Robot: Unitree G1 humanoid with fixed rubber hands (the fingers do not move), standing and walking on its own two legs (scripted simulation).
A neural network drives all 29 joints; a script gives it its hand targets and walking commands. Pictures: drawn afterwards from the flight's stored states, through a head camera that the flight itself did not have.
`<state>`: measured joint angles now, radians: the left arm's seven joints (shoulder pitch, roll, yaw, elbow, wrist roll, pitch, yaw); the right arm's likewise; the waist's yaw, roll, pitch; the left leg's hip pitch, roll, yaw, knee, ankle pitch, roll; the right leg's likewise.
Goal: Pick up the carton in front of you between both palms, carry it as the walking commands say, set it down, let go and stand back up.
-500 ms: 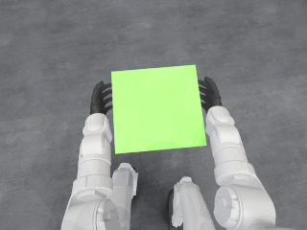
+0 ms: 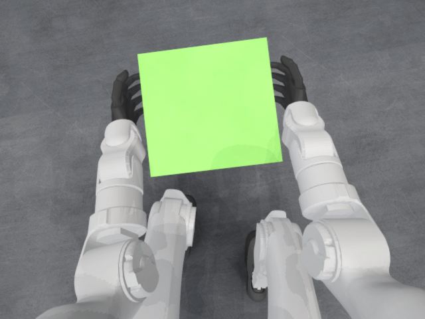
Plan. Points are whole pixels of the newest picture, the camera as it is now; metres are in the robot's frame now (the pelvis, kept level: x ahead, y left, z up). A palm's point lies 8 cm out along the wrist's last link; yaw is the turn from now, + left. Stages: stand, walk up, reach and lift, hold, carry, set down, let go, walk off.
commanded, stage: set down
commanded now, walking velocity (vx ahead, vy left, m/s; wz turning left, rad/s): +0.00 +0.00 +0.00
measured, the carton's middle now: (211, 120) +0.46 +0.08 -0.19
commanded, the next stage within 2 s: none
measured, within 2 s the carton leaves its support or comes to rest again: rests again in 1.56 s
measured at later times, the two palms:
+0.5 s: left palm (132, 119) +0.45 +0.26 -0.23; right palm (262, 108) +0.52 -0.03 -0.25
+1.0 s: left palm (136, 122) +0.45 +0.26 -0.25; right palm (262, 114) +0.52 -0.03 -0.28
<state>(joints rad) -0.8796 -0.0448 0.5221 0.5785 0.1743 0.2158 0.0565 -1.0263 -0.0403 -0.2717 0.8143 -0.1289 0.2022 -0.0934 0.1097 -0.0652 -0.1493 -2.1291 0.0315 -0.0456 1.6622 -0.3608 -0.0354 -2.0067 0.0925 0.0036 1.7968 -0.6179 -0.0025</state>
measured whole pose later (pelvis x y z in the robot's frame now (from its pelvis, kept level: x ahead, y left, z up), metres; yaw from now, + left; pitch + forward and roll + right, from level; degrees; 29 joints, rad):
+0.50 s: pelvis -0.02 +0.00 -0.09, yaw +1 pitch +46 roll +0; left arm -1.20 0.12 0.50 0.84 0.08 0.20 0.08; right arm -1.33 -0.18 -0.13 1.04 -0.06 0.17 -0.15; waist 0.18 -0.04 0.08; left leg -2.39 0.01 -0.05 1.93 -0.35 -0.05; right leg -2.26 0.09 0.00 2.11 -0.65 0.00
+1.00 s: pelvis -0.02 -0.01 -0.11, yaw +1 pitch +45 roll +2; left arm -1.25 0.19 0.49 1.00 0.03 0.14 0.00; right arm -1.38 -0.20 -0.08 1.12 -0.06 0.17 -0.13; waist 0.20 -0.02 0.12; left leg -2.41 0.02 -0.06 1.99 -0.36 -0.07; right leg -2.31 0.12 0.00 2.17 -0.65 -0.01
